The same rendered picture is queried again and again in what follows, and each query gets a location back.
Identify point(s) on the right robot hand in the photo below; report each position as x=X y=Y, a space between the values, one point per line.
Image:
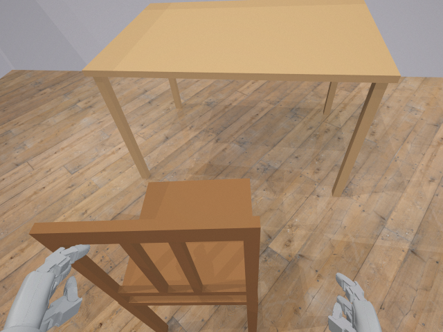
x=361 y=315

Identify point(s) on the left robot hand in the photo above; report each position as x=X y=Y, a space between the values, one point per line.
x=32 y=299

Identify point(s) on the table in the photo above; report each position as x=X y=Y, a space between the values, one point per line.
x=280 y=40

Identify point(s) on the chair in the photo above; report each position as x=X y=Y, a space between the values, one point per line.
x=195 y=243

